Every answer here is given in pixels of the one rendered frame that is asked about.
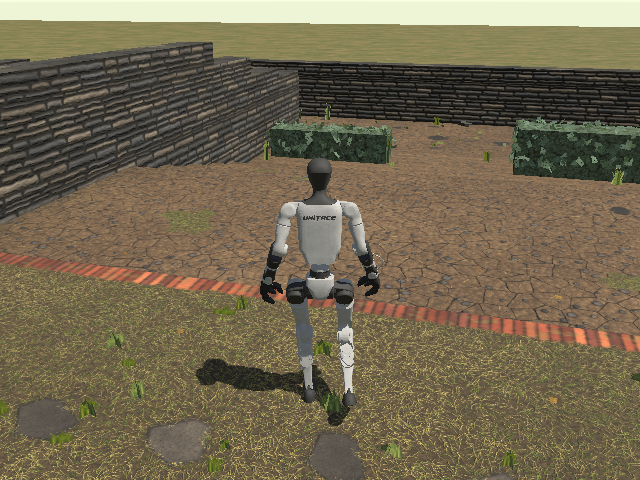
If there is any humanoid robot torso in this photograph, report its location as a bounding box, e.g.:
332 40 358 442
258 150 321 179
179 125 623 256
296 196 343 300

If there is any robot left upper arm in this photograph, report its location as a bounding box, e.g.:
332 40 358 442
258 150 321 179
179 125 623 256
272 201 299 257

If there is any robot right upper arm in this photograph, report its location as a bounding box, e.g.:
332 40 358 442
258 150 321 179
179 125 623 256
340 201 368 256

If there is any right robot forearm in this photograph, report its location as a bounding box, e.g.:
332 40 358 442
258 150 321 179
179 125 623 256
358 240 379 279

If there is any left robot forearm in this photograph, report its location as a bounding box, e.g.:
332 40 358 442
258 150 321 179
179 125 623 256
262 241 282 285

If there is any robot right hand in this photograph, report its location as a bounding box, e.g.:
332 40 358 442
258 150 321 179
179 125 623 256
357 274 381 296

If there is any robot left hand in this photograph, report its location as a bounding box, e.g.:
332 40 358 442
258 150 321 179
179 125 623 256
260 281 283 304

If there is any robot head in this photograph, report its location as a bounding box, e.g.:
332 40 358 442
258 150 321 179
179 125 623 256
302 157 337 205

